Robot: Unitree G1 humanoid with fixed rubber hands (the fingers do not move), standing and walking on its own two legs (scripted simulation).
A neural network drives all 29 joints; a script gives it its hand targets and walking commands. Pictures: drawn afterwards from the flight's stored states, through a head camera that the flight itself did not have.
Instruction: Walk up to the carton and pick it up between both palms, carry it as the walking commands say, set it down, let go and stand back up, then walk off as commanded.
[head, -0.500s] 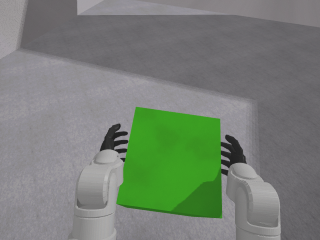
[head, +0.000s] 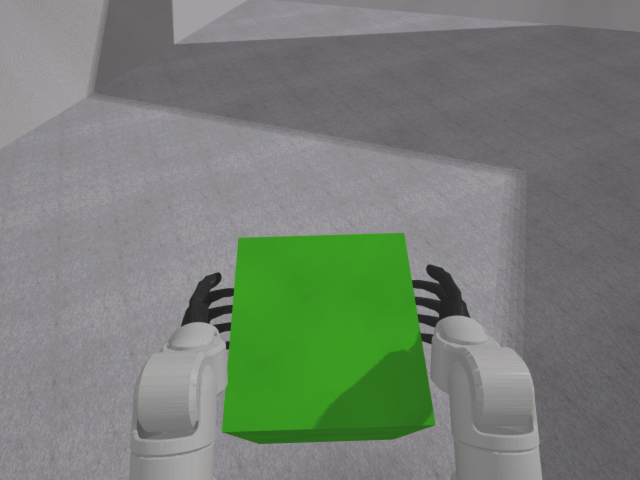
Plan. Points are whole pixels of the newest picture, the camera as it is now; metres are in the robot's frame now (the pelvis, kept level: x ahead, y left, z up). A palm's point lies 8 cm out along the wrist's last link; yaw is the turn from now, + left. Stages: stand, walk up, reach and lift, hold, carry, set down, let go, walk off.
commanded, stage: carry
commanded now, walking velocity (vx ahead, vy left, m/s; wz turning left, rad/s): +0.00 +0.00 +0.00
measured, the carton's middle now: (324, 349) +0.31 +0.00 -0.01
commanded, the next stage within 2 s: none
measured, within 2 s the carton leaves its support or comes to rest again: neither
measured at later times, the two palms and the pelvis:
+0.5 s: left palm (177, 444) +0.17 +0.13 +0.09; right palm (489, 473) +0.13 -0.14 +0.09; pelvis -0.10 +0.02 +0.00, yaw -1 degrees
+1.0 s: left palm out of the picture +0.11 +0.16 +0.07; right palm out of the picture +0.10 -0.12 +0.07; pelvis -0.19 +0.04 +0.00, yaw -1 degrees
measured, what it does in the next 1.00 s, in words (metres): walks backwards: left foot, then right foot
